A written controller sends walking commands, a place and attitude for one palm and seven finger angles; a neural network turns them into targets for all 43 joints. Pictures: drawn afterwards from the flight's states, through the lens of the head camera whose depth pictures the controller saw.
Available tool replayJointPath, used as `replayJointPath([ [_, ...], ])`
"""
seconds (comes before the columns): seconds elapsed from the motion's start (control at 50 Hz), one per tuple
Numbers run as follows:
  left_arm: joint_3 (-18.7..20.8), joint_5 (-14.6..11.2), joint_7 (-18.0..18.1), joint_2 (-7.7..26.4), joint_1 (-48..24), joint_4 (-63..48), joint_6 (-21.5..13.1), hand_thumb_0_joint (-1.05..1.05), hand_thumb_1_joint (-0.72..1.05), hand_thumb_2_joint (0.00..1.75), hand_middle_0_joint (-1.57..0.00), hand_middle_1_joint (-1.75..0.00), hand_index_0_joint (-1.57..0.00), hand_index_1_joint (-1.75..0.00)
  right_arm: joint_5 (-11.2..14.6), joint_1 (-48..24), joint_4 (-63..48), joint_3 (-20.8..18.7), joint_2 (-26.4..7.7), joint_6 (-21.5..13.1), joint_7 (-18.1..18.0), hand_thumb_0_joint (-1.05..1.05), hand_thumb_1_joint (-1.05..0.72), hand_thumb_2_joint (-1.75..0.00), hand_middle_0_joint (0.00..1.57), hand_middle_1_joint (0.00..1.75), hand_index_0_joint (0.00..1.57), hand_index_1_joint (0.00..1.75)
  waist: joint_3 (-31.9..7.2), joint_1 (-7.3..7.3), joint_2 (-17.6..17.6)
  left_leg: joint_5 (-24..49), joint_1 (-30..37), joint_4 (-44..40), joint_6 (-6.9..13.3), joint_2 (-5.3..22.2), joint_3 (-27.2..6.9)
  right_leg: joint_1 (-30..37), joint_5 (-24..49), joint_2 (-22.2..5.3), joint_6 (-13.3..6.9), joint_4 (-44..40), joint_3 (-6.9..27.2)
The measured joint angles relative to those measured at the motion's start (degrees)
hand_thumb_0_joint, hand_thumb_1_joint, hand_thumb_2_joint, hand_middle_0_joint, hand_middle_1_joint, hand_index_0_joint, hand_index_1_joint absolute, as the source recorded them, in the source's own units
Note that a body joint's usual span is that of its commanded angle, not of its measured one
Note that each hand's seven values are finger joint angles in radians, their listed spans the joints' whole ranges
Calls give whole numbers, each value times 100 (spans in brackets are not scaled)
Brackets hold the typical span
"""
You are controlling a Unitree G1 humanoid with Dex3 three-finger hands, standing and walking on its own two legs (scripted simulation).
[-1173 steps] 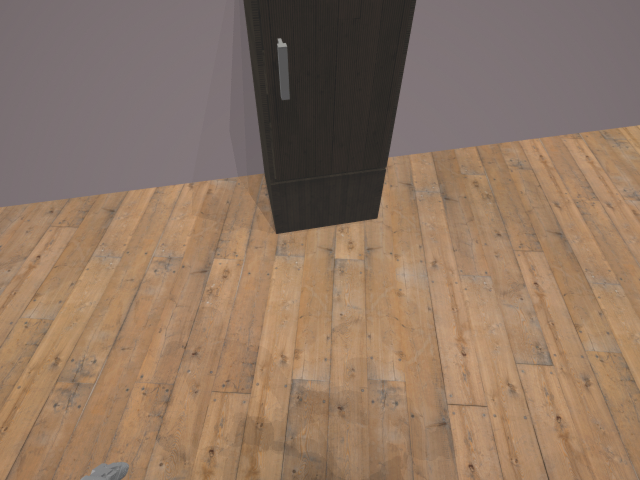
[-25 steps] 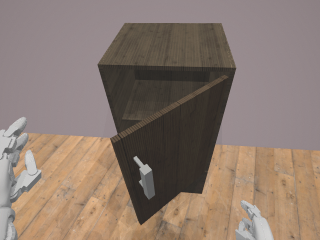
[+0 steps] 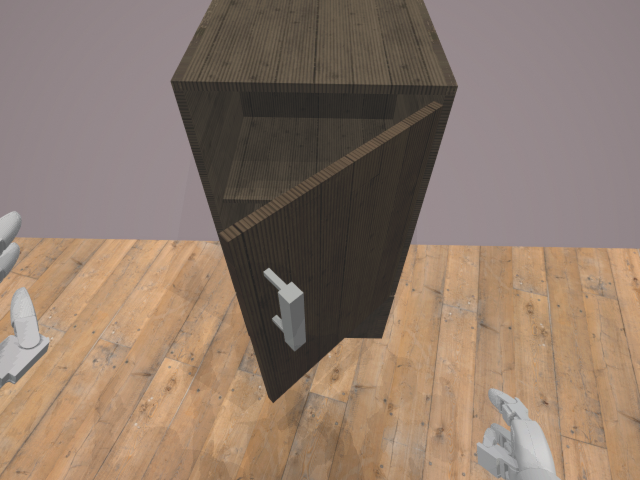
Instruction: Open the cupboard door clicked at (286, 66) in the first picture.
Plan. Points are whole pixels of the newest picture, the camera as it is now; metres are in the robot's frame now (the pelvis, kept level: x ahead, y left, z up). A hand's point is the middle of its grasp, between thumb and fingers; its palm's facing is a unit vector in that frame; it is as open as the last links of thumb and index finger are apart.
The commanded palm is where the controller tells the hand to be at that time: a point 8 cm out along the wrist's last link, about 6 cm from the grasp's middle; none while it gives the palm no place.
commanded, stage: step back with the hand held close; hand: left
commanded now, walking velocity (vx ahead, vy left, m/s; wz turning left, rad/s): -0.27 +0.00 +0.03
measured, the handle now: (283, 310) +0.35 +0.08 -0.04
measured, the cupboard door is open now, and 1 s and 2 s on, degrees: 44 44 44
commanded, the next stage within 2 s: stop stepping back and stand still in 0.60 s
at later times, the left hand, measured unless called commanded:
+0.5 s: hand out of the picture +0.08 +0.30 +0.16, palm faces +0.54 -0.73 -0.43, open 7.4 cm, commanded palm +0.01 +0.33 +0.18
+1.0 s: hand out of the picture +0.02 +0.28 +0.16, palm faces +0.40 -0.81 -0.43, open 7.4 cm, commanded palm -0.06 +0.31 +0.18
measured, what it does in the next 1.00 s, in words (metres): walks backwards: right foot, then left foot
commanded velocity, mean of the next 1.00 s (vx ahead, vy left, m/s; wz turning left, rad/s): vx -0.17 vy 0.00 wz -0.06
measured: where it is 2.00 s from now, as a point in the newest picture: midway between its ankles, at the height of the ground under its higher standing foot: outside the picture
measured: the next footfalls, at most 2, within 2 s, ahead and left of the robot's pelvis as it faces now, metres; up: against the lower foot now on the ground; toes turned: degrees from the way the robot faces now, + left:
right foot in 0.72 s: -0.19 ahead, -0.08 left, +0.00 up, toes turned -2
left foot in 0.86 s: -0.06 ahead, +0.10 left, +0.00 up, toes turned +1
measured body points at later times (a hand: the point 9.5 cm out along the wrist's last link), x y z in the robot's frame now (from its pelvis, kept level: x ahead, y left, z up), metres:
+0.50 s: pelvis -0.10 +0.02 -0.02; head -0.08 +0.04 +0.43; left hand +0.04 +0.34 +0.19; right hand +0.09 -0.20 -0.10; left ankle +0.03 +0.11 -0.74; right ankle -0.03 -0.12 -0.72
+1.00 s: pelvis -0.20 +0.01 +0.00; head -0.20 +0.03 +0.45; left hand -0.01 +0.32 +0.19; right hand -0.05 -0.23 -0.07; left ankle -0.10 +0.10 -0.74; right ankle -0.24 -0.09 -0.73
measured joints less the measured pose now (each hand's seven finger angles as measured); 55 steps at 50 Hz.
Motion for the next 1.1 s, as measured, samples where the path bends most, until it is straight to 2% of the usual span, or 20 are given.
replayJointPath([
  [0.18,130,132,63,-24,33,-99,-311,2,89,90,-22,-30,-21,-31,-43,159,-35,71,65,-308,12,1,-90,-90,21,30,20,30,46,-41,21,176,-428,266,121,-52,-136,-387,96,32,65,323,-30],
  [0.28,239,192,65,-43,-115,-96,-418,2,89,90,-22,-30,-21,-31,-79,257,69,67,127,-522,43,1,-90,-90,21,30,20,30,122,-83,37,-58,-758,524,145,-136,-271,-610,75,189,-25,608,132],
  [0.4,105,183,208,-306,96,-338,-525,2,89,90,-22,-30,-21,-31,-137,229,418,15,63,-574,109,1,-90,-90,21,30,21,30,29,173,45,-989,-959,1214,-75,-224,-242,-807,208,145,37,683,195],
  [0.42,61,185,227,-334,50,-348,-515,2,89,90,-22,-30,-21,-31,-137,232,461,7,49,-565,93,1,-90,-90,21,30,21,30,-8,186,36,-960,-856,1097,-51,-249,-237,-854,218,137,72,718,207],
  [0.46,19,201,242,-324,-227,-278,-509,2,89,90,-22,-30,-21,-31,-139,181,492,4,46,-574,26,1,-90,-90,21,30,21,30,59,189,-4,-337,-856,888,105,-278,-213,-963,30,121,94,870,225],
  [0.52,134,262,207,-207,-667,-88,-487,2,89,90,-22,-30,-21,-31,-181,59,492,-43,145,-703,17,1,-90,-90,21,30,21,30,181,69,123,271,-910,615,339,-115,-251,-1325,-790,463,43,2433,272],
  [0.58,308,173,226,7,-708,-120,-498,2,89,90,-22,-30,-21,-31,-190,17,518,-58,339,-806,187,1,-90,-90,21,30,20,30,68,-35,84,631,-1010,280,354,100,-113,-1270,-1273,626,-56,3459,97],
  [0.62,342,75,256,44,-534,-247,-480,2,89,90,-21,-30,-21,-30,-175,11,515,-27,408,-831,284,1,-90,-90,21,30,20,30,-103,-37,39,811,-1104,54,290,177,3,-933,-1571,577,-140,3228,-90],
  [0.68,346,-47,222,49,-218,-420,-517,2,89,90,-21,-30,-21,-30,-198,-40,478,43,456,-876,359,1,-90,-90,21,30,21,30,-321,88,-63,1075,-1265,-239,188,219,232,-142,-1751,440,-293,1671,-274],
  [0.72,376,-47,184,76,-108,-499,-635,2,90,90,-21,-30,-21,-30,-221,-175,425,105,464,-883,378,1,-90,-90,21,30,21,30,-324,282,-269,721,-1545,52,-19,198,490,140,-1278,255,-458,588,-23],
  [0.76,102,44,138,-94,-209,-405,-698,2,89,90,-21,-30,-21,-30,-252,-250,584,118,354,-847,352,1,-90,-90,21,30,21,30,-201,368,-114,-287,-1622,967,-218,152,238,121,-981,322,-314,667,74],
  [0.8,-65,115,111,-129,-247,-339,-643,2,89,90,-21,-30,-21,-30,-207,-104,684,162,332,-768,301,1,-90,-90,21,30,21,30,-294,393,-221,-734,-1387,1560,-219,-82,90,168,-926,226,-180,627,211],
  [0.84,-47,126,106,-127,-236,-272,-556,1,89,90,-22,-30,-21,-31,-160,89,622,232,292,-723,218,1,-90,-90,21,30,21,30,-422,308,-297,-322,-782,1103,-148,-198,50,183,-906,175,-101,605,314],
  [0.86,-13,117,104,-110,-273,-227,-499,1,89,90,-22,-30,-21,-31,-138,170,555,231,236,-748,177,1,-90,-90,21,30,21,30,-465,226,-244,-182,-499,709,10,-206,-9,142,-926,209,-73,678,309],
  [0.88,27,103,103,-58,-410,-116,-451,1,89,90,-22,-30,-21,-31,-111,178,554,198,240,-784,137,1,-90,-90,21,30,21,30,-408,128,-313,-200,-432,581,175,-293,-2,103,-959,140,-51,790,312],
  [0.92,116,65,114,20,-592,149,-377,1,89,90,-22,-30,-21,-31,-111,168,555,171,267,-856,112,1,-90,-90,21,30,21,30,-296,9,-444,-75,-328,368,281,-378,88,-27,-1123,83,-44,1007,375],
  [0.98,212,41,148,40,-429,217,-246,2,89,90,-21,-30,-21,-30,-165,259,467,174,299,-963,130,1,-90,-90,21,30,21,30,-277,-208,-438,272,-172,-144,233,-327,120,-238,-1322,205,-108,1225,255],
  [1.02,206,59,161,38,-120,72,-230,2,89,90,-21,-30,-21,-30,-170,397,375,177,297,-971,158,1,-90,-90,21,30,20,30,-331,-324,-404,266,-164,-343,173,-291,97,-160,-1233,250,-174,856,20],
  [1.08,126,101,126,58,322,-197,-250,2,89,90,-21,-30,-21,-30,-194,546,290,135,223,-896,166,1,-90,-90,21,30,20,30,-327,-393,-304,-126,-354,-169,42,-252,51,5,-487,300,-386,191,-181],
  [1.1,90,112,109,77,420,-263,-271,2,89,90,-21,-30,-21,-30,-203,579,320,106,182,-855,168,1,-90,-90,21,30,20,30,-311,-363,-260,-427,-475,103,-17,-238,11,-5,-253,320,-446,151,-205],
])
